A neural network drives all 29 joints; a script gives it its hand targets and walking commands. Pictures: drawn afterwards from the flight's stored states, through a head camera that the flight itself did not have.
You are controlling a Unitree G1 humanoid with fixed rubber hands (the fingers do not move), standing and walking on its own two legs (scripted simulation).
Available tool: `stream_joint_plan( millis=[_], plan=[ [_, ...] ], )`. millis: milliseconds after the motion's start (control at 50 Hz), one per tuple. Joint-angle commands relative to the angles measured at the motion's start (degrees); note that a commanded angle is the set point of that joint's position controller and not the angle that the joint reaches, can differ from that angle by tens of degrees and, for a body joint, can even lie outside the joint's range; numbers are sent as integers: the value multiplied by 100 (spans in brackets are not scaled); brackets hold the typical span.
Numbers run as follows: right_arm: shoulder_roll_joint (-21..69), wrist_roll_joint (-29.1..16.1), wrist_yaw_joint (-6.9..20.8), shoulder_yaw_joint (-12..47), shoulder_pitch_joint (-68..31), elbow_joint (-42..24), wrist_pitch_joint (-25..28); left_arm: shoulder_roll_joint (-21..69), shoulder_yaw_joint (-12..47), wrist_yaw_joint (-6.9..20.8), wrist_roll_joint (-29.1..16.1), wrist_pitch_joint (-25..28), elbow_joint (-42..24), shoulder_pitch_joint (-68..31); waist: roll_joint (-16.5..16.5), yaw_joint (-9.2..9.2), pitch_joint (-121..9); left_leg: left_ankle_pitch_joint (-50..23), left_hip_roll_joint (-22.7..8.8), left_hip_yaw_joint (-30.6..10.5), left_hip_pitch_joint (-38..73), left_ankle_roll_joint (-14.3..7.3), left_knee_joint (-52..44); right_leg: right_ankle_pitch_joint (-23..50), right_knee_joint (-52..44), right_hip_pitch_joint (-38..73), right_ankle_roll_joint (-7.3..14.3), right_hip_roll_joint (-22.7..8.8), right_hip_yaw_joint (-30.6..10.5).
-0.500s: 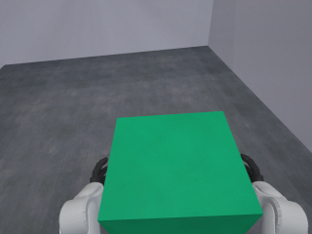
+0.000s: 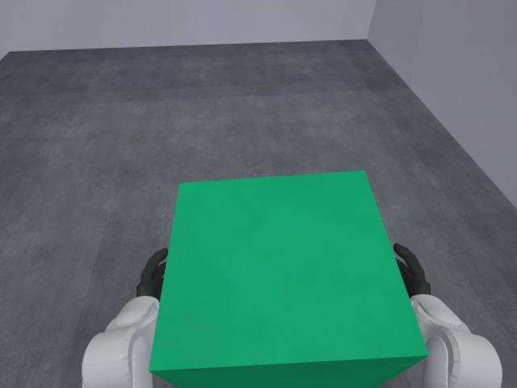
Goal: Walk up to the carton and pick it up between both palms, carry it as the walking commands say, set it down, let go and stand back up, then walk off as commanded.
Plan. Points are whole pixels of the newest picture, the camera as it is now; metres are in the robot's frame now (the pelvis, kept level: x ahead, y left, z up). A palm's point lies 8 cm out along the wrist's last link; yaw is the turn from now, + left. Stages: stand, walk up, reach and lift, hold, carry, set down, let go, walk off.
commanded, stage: carry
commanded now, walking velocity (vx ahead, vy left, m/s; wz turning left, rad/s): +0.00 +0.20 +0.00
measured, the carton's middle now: (279, 296) +0.25 +0.01 +0.03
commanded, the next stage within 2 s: none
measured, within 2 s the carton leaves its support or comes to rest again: neither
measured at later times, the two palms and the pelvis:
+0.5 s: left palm (61, 330) +0.17 +0.28 +0.08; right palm (345, 312) +0.20 -0.07 +0.09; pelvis -0.04 +0.10 +0.01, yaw +2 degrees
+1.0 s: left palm out of the picture +0.13 +0.35 +0.08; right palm (289, 378) +0.13 +0.00 +0.08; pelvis -0.09 +0.18 +0.01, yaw -1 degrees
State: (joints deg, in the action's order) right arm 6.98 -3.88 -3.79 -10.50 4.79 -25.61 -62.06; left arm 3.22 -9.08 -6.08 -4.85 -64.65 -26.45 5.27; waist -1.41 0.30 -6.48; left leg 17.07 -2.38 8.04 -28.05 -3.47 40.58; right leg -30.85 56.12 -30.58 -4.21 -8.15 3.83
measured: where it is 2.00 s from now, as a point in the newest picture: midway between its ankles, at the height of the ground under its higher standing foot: outside the picture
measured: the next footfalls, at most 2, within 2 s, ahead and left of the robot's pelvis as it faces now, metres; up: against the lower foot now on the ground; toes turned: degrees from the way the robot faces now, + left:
right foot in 0.20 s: +0.01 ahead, -0.07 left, +0.00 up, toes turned -11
left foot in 0.48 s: +0.03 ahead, +0.25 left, +0.00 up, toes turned +11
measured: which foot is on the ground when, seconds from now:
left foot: down 0.00-0.20, up 0.22-0.46, down 0.48-1.00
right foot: up 0.00-0.18, down 0.20-0.80, up 0.82-1.00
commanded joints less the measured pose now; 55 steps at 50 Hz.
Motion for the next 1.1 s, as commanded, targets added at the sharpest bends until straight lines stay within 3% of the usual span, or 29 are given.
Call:
stream_joint_plan(
  millis=[0, 20, 80, 120, 140, 160, 180, 200, 220, 260, 400, 440, 480, 500, 580, 600, 640, 660, 700, 740, 780, 800, 860, 900, 960, 1000, 1020, 1060, 1080],
  plan=[
    [4083, -1040, 732, 4415, -2436, -1104, 27, 4715, 4688, 930, -1097, 230, -1105, -2955, 1268, -72, -1465, -1397, -1078, -1514, 1743, -467, -1827, 175, 785, -527, 232, 347, 83],
    [3999, -1036, 739, 4362, -2503, -1122, 41, 4689, 4621, 912, -994, 204, -943, -2744, 1568, -72, -1397, -1660, -1098, -1533, 1741, -494, -1808, 104, 446, -453, 264, 354, 131],
    [4216, -1192, 766, 4733, -2675, -1268, 20, 4582, 4521, 860, -908, 275, -1106, -2723, 740, -73, -1650, -1815, -1358, -1554, 1906, -678, -1776, 288, -816, 203, 327, 376, 218],
    [3991, -1085, 725, 4670, -2557, -1221, -13, 4403, 4406, 830, -804, 223, -1016, -2529, 822, -9, -1518, -1430, -1158, -1510, 1442, -575, -1851, 804, -1867, 907, 352, 514, 439],
    [4196, -1126, 710, 4743, -2427, -1076, -50, 4487, 4458, 826, -891, 243, -1227, -2620, 808, 94, -1653, -2076, -1101, -1286, 1223, -432, -1420, 1509, -2864, 1516, 485, 196, 265],
    [4004, -1062, 682, 4749, -2416, -1009, -101, 4288, 4289, 859, -825, 200, -1068, -2559, 150, 106, -1582, -1834, -833, -959, 533, -121, -1065, 1694, -3409, 2316, 584, -158, -115],
    [3847, -1022, 658, 4772, -2401, -960, -171, 4062, 4012, 853, -651, 158, -732, -2089, -1278, 122, -1415, -306, -488, -602, -581, 210, -229, 2441, -3899, 2855, 909, -1730, -1821],
    [3823, -1126, 678, 4912, -2784, -1285, -157, 4279, 4060, 849, -609, 208, -646, -2155, -1725, 108, -1129, 787, -261, -610, -1010, 387, 743, 2964, -3871, 2414, 1611, -2411, -2426],
    [3861, -1138, 664, 4889, -3066, -1324, -190, 4375, 4028, 858, -637, 167, -573, -2265, -1307, 94, -695, 908, -320, -921, -1034, 420, 1400, 2683, -4039, 1856, 1758, -2252, -2185],
    [4051, -1177, 730, 4822, -3205, -1140, -173, 4370, 4156, 857, -723, 158, -897, -2727, -325, 90, -318, 390, -297, -960, -1035, 411, 1821, 1929, -4144, 1458, 1491, -1844, -1208],
    [4258, -1252, 700, 4761, -2789, -1117, -203, 4406, 4376, 797, -916, 151, -1398, -2779, -1131, -10, -967, 100, 129, 44, 579, 492, -790, 3255, -2989, 1621, 788, -1078, -76],
    [4002, -1076, 653, 4514, -2533, -1046, -176, 4311, 4485, 794, -873, 123, -1230, -2512, -409, -4, -1364, -671, -60, -138, 1662, 477, -1570, 3774, -2200, 1310, 373, -712, 314],
    [3796, -866, 609, 4315, -2118, -736, -242, 4187, 4550, 814, -932, 39, -1268, -2628, 1220, 10, -1272, -3659, -1605, -1871, 2714, 15, -1635, 726, -1056, -308, -42, 5, 663],
    [3926, -813, 603, 4286, -2013, -720, -177, 4245, 4740, 870, -1129, 62, -1480, -2796, 1518, -74, -1423, -4155, -1539, -1731, 2335, -342, -1466, -196, -745, -26, -4, 182, 613],
    [4091, -730, 536, 4280, -2262, -1195, -8, 4800, 4840, 1076, -1428, 150, -1291, -2934, 1242, 25, -1407, -2593, -933, -983, 1620, -189, -1231, 1041, -1699, 500, 201, 197, 497],
    [4082, -663, 524, 4264, -2322, -1071, -9, 4695, 4899, 1054, -1411, 191, -1369, -3248, 943, 55, -1202, -2123, -844, -845, 1317, -103, -1116, 1458, -2144, 742, 222, 105, 486],
    [3905, -681, 505, 4439, -2256, -1209, -49, 4428, 4560, 1018, -1146, 202, -1004, -2606, -317, 53, -1334, -1263, -472, -430, 585, 157, -362, 2654, -2801, 1569, 482, -837, -651],
    [4008, -793, 578, 4521, -2283, -1247, -88, 4423, 4607, 1002, -1116, 224, -1173, -2731, -1131, 50, -1381, 354, -177, -373, 480, 262, 222, 1863, -3302, 1252, 830, -1442, -1375],
    [4257, -1074, 660, 4706, -2655, -1388, -74, 4607, 4560, 980, -1087, 227, -1259, -2834, -1385, 23, -1004, 695, -200, -435, 461, 269, -110, 1879, -3246, 1069, 833, -1389, -891],
    [4151, -1059, 736, 4642, -2819, -1364, -78, 4604, 4680, 942, -1061, 204, -1371, -3100, -523, -25, -653, 397, -314, -664, 1429, 170, -733, 651, -2600, -172, 494, -751, -102],
    [3817, -988, 741, 4478, -2507, -1051, -141, 4276, 4569, 867, -826, 65, -1138, -2851, 1692, -98, -666, 924, -1567, -2635, 1157, -348, -2821, -224, 31, -414, 85, 373, 731],
    [3749, -1042, 763, 4450, -2404, -931, -200, 4142, 4443, 840, -722, 36, -1014, -2719, 1383, -94, -625, 1606, -1590, -2499, 857, -449, -2925, -239, 777, -307, 154, 398, 275],
    [4089, -1136, 749, 4483, -2800, -1045, -187, 4554, 4418, 902, -891, 20, -834, -2944, 754, -60, -848, 1069, -1427, -1857, 848, -517, -2753, 113, 952, -190, 301, 341, 101],
    [4119, -1115, 764, 4513, -2950, -1182, -105, 4705, 4480, 932, -913, 85, -874, -2959, 920, -14, -1106, 413, -1193, -1344, 1099, -362, -2521, 185, 159, 75, 330, 387, 267],
    [4088, -1110, 721, 4615, -2818, -1191, -100, 4503, 4453, 862, -870, 137, -929, -2873, 694, -40, -1241, -42, -1404, -1589, 1520, -444, -2519, 176, -974, 404, 397, 491, 391],
    [4018, -1031, 700, 4480, -2310, -886, -169, 4377, 4449, 824, -904, 110, -1056, -2650, 990, 15, -1511, -399, -1340, -1416, 1504, -326, -2350, 762, -2174, 1167, 460, 472, 466],
    [4065, -1029, 626, 4671, -2478, -901, -171, 4322, 4300, 865, -885, 124, -981, -2641, 417, 76, -1497, -335, -1285, -1243, 1162, -143, -2090, 1249, -3355, 1769, 529, 144, 164],
    [4035, -1017, 558, 4809, -2828, -1252, -161, 4431, 4093, 925, -796, 139, -631, -2306, -1336, 108, -1158, -524, -690, -550, -125, 347, -990, 1675, -4042, 2569, 836, -1487, -1524],
    [3989, -1033, 592, 4857, -2912, -1356, -227, 4519, 4196, 917, -820, 197, -814, -2658, -1515, 61, -786, -116, -508, -512, 17, 426, -610, 1809, -3978, 1764, 1174, -1728, -1521]
  ],
)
